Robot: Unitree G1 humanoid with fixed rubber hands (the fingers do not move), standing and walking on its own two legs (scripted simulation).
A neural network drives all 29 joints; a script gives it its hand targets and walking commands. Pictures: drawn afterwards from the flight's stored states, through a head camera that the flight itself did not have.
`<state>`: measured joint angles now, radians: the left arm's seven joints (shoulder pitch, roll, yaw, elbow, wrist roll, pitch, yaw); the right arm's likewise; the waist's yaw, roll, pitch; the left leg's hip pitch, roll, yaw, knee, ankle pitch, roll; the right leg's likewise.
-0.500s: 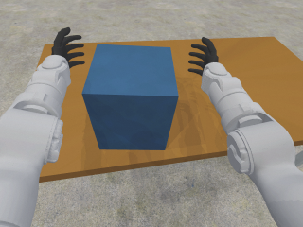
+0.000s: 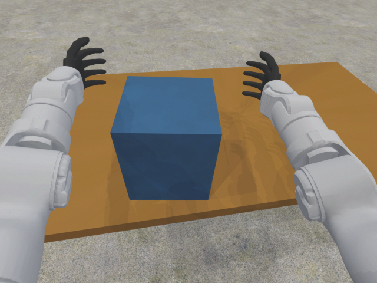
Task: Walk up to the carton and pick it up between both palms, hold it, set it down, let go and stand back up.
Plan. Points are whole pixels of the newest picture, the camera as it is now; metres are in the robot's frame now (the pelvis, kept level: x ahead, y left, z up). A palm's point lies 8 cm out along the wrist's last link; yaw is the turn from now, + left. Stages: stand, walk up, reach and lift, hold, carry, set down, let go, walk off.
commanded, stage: set down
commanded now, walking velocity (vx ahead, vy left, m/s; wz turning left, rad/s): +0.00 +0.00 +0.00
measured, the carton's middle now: (169, 140) +0.46 +0.04 +0.05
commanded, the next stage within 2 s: none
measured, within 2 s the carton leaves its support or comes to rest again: neither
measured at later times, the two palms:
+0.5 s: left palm (66, 121) +0.39 +0.24 +0.18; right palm (261, 130) +0.38 -0.15 +0.16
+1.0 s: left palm (68, 168) +0.33 +0.24 +0.11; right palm (264, 170) +0.32 -0.15 +0.10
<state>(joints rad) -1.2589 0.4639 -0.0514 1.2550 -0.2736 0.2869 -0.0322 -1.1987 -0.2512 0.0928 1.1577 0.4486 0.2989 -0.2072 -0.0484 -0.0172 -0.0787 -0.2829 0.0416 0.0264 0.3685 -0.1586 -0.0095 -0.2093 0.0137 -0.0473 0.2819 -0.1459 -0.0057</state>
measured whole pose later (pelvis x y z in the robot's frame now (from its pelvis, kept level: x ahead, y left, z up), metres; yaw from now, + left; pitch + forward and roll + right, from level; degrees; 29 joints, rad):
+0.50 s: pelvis -0.02 +0.00 +0.00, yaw +0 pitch -2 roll -1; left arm -0.88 0.40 0.07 0.84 -0.20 0.36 -0.03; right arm -0.82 -0.14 -0.02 0.79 0.33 0.31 -0.24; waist -0.02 -0.03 -0.01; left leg -0.20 0.03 0.02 0.39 -0.15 0.00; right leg -0.13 0.01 -0.04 0.33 -0.15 0.00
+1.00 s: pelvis -0.02 +0.01 +0.00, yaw +0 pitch -5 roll -1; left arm -0.47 0.29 0.11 0.43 -0.15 0.38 -0.03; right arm -0.42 -0.10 -0.04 0.44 0.25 0.25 -0.21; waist 0.01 -0.03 0.05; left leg -0.13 0.02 0.04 0.39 -0.16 0.00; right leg -0.08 0.00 -0.02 0.33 -0.16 0.01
